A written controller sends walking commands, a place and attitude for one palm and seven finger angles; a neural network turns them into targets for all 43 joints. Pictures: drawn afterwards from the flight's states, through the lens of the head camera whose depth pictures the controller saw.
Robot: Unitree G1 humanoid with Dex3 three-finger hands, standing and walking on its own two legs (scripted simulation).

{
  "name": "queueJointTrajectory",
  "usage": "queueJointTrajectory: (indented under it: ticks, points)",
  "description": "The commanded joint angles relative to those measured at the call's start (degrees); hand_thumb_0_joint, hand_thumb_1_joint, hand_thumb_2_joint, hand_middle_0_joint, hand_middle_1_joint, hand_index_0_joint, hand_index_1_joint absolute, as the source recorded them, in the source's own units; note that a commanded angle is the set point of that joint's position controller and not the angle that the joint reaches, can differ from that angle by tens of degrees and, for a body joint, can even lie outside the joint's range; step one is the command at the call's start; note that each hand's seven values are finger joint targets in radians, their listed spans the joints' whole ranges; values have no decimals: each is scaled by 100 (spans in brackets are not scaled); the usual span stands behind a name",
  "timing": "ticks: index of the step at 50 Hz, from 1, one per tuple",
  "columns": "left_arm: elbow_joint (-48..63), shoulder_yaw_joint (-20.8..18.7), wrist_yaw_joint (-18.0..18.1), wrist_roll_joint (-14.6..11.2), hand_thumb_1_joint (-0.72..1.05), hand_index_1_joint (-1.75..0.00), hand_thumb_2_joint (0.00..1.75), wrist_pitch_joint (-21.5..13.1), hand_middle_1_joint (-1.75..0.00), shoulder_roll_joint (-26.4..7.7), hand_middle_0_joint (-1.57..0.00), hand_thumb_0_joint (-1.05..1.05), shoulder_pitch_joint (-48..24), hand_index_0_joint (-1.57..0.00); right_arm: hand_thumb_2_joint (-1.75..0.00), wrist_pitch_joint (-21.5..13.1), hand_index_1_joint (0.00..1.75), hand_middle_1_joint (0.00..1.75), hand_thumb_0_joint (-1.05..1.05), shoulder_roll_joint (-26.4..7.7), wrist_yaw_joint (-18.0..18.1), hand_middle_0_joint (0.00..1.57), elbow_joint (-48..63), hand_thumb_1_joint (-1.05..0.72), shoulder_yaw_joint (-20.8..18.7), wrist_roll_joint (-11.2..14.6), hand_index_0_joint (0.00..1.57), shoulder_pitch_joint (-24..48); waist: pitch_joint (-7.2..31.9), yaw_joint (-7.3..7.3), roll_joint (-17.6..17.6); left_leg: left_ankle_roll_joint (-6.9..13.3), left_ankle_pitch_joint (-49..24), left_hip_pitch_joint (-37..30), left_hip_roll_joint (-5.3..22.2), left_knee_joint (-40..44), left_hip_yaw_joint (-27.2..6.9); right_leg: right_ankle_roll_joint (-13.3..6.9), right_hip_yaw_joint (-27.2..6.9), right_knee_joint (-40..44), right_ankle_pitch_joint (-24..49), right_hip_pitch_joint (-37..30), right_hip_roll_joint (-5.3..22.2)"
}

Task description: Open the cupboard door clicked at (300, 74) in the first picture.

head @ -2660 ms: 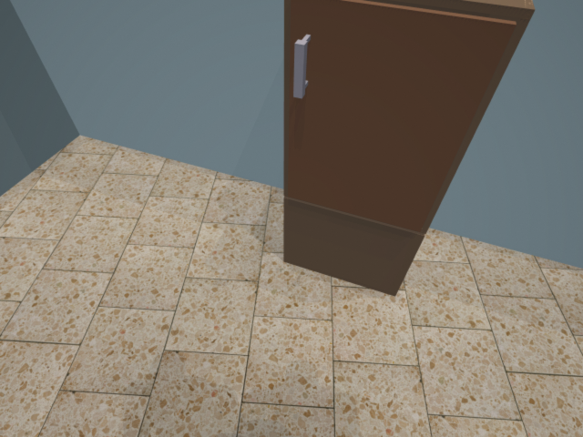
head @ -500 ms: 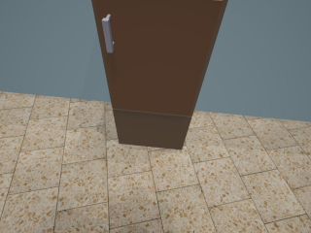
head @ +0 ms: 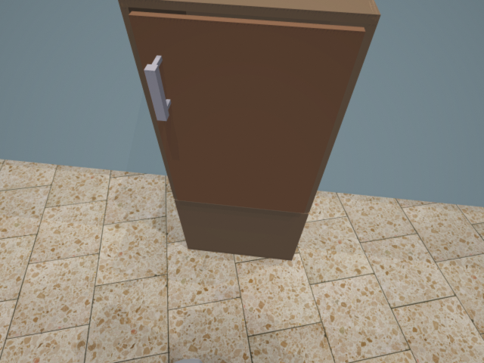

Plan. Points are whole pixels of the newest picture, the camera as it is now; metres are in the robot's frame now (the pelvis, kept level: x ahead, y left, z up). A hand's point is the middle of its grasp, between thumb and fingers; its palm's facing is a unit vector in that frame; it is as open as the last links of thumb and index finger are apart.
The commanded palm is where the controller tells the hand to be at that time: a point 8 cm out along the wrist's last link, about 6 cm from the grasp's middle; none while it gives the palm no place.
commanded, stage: come to a stop and stand still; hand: left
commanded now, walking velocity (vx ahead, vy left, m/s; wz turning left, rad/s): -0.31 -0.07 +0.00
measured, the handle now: (160, 88) +0.61 +0.22 +0.11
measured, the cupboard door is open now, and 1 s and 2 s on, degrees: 0 0 0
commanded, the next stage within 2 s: look again from close up in 1.54 s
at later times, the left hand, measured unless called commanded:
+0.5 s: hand out of the picture +0.06 +0.19 -0.17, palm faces +0.00 -0.96 -0.29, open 7.4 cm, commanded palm none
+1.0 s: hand out of the picture +0.03 +0.19 -0.17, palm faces +0.01 -0.97 -0.23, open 7.3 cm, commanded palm none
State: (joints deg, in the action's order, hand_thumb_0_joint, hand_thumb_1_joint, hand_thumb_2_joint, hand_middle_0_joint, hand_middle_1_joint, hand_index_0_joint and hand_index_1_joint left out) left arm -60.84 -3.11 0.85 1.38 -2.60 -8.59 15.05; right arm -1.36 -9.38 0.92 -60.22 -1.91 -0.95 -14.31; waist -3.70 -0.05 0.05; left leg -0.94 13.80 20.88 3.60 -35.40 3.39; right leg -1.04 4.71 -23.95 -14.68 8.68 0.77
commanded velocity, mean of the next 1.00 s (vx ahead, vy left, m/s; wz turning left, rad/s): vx -0.07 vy -0.03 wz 0.00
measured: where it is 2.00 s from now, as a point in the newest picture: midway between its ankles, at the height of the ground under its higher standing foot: outside the picture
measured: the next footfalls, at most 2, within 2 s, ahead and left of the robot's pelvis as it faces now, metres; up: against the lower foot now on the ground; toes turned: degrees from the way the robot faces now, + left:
left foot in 0.02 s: +0.10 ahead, +0.14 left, +0.00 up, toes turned +4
left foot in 0.60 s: +0.04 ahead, +0.10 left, +0.00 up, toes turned +1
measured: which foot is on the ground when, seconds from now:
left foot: up 0.00-0.00, down 0.02-0.36, up 0.38-0.58, down 0.60-1.00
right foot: down 0.00-1.00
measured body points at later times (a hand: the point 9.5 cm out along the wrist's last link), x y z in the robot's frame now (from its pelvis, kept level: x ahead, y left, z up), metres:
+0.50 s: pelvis +0.02 -0.02 -0.01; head +0.06 -0.03 +0.44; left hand +0.06 +0.24 -0.15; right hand +0.08 -0.27 -0.17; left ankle +0.00 +0.11 -0.70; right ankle +0.02 -0.12 -0.74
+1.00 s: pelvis -0.01 +0.00 -0.01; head -0.03 +0.00 +0.44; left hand +0.03 +0.24 -0.16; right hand +0.02 -0.23 -0.16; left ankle +0.00 +0.10 -0.74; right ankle +0.02 -0.12 -0.74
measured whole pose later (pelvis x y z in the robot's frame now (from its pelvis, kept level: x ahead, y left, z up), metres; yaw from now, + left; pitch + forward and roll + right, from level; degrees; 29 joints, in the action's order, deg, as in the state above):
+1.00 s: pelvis -0.01 +0.00 -0.01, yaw -1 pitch -3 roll +0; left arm -59.9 0.1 1.4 1.1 0.1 -10.5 15.5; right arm -0.4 -10.3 1.4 -57.4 -0.4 -0.9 -16.6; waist 0.1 -0.3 1.1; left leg 1.7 16.2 11.7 -1.0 -30.3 2.1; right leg 0.5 1.5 -30.4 -14.1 13.8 1.8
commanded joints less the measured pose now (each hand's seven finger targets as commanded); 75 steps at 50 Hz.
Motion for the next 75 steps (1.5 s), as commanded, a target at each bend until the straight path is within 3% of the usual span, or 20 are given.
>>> queueJointTrajectory:
  ticks: [1,3,7,12,16,18,19,22,25,27,29,31,33,35,36,37,39,42,46,75]
  points:
    - [38,32,160,-69,90,-30,90,110,-30,-378,-20,0,482,-20,-90,-99,30,30,0,-644,68,20,-90,-90,8,-14,20,-707,505,-28,401,330,-3494,-1620,808,1003,-721,52,-321,-100,726,480,415]
    - [-34,50,199,-9,90,-30,90,235,-30,-367,-20,0,547,-20,-90,3,30,30,0,-748,132,20,-61,-90,-21,9,20,-453,7,-31,410,469,-4004,-1332,948,959,-744,123,-302,-77,399,547,299]
    - [50,-36,158,-49,90,-30,90,389,-30,-693,-20,0,582,-20,-90,173,30,30,0,-1061,262,20,68,-90,-170,67,20,-382,477,-95,1258,851,-6035,-1979,1375,1097,-1070,158,-119,-1139,-544,618,131]
    - [408,-138,82,-24,90,-30,90,498,-30,-620,-20,0,388,-20,-90,267,30,30,0,-1344,336,20,346,-90,-366,-43,20,-10,884,-87,1013,1255,-5373,-2284,1802,1002,-1218,88,-546,-2262,-1609,1375,23]
    - [357,-171,51,36,90,-30,90,475,-30,-639,-20,0,888,-20,-90,342,30,30,0,-1193,244,20,547,-90,-353,6,20,558,718,246,528,633,-2373,-772,1064,699,-634,105,-315,-269,502,-56,30]
    - [488,-217,76,121,90,-30,90,368,-30,-1360,-20,0,461,-20,-90,401,30,30,0,-558,86,20,628,-90,-269,77,20,336,273,37,-1568,-24,1362,-30,-321,-662,98,-613,-1989,898,1766,369,1705]
    - [617,-176,55,106,90,-30,90,384,-30,-1514,-20,0,241,-20,-90,478,30,30,0,-588,27,20,627,-90,-268,46,20,355,239,96,-1097,25,1956,-283,-366,-1584,-228,-994,-1985,1010,870,1071,1957]
    - [620,-97,122,87,90,-30,90,338,-30,-1133,-20,0,-267,-20,-90,485,30,30,0,-569,41,20,508,-90,-229,43,20,416,-69,-97,-1161,54,1616,172,-165,-2363,-533,-1149,-1733,630,1933,906,1513]
    - [520,-79,136,48,90,-30,90,273,-30,-1236,-20,0,-66,-20,-90,373,30,30,0,-485,35,20,392,-90,-121,79,20,216,480,-44,-843,-33,1418,-199,-197,-732,-256,-990,-1301,104,3185,-157,1312]
    - [373,-43,138,-29,90,-30,90,259,-30,-1165,-20,0,-52,-20,-90,305,30,30,0,-458,47,20,199,-90,-59,83,20,-38,540,-123,-679,-31,234,-980,-158,926,-282,-662,-1233,-148,2713,-115,1100]
    - [318,42,113,-128,90,-30,90,278,-30,-817,-20,0,44,-20,-90,168,30,30,0,-769,95,20,126,-90,-10,2,20,42,493,90,259,307,-1725,-1276,592,1509,-1089,-31,-844,-134,1416,106,471]
    - [196,76,102,-78,90,-30,90,268,-30,-695,-20,0,51,-20,-90,145,30,30,0,-794,138,20,86,-90,42,-2,20,195,201,158,-199,290,-1169,-824,526,1430,-926,7,-853,323,1070,-137,367]
    - [57,61,92,-86,90,-30,90,305,-30,-825,-20,0,-111,-20,-90,110,30,30,0,-688,130,20,-108,-90,78,32,20,4,294,64,736,203,-1265,-903,430,1692,-867,-32,-762,195,954,-368,433]
    - [-78,88,81,-85,90,-30,90,291,-30,-751,-20,0,-31,-20,-90,99,30,30,0,-621,134,20,-165,-90,101,28,20,-3,201,109,586,202,-886,-858,356,1779,-825,-35,-771,378,803,-426,410]
    - [-115,121,356,-38,90,-30,90,92,-30,-913,-20,0,683,-20,-90,-39,30,30,0,-786,89,20,245,-90,4,100,20,376,696,322,199,36,-1435,-1104,299,285,-316,18,-1056,25,3753,-166,886]
    - [12,90,317,-47,90,-30,90,-40,-30,-1273,-20,0,274,-20,-90,-50,30,30,0,-781,75,20,490,-90,33,100,20,125,850,-76,302,9,-1241,-797,89,346,-276,-176,-1057,-324,5062,-575,1160]
    - [237,113,259,-67,90,-30,90,16,-30,-1008,-20,0,156,-20,-90,-104,30,30,0,-570,107,20,419,-90,4,48,20,-513,1560,-141,235,142,-1798,-1088,137,693,-470,-253,-772,-841,4267,-709,927]
    - [281,173,189,-41,90,-30,90,154,-30,-780,-20,0,120,-20,-90,-39,30,30,0,-647,151,20,466,-90,17,25,20,-493,634,-42,241,290,-1995,-870,379,879,-696,-148,-559,-552,1525,78,503]
    - [350,202,114,-28,90,-30,90,218,-30,-790,-20,0,126,-20,-90,1,30,30,0,-795,79,20,629,-90,10,-5,20,-281,-430,-17,47,348,677,-3,225,1596,-962,-111,-736,-72,-320,625,364]
    - [5,252,94,-52,90,-30,90,128,-30,-564,-20,0,767,-20,-90,-16,30,30,0,-460,52,20,-51,-90,118,23,20,-778,-234,5,-87,267,759,-160,58,1636,-754,-101,-981,419,-685,710,516]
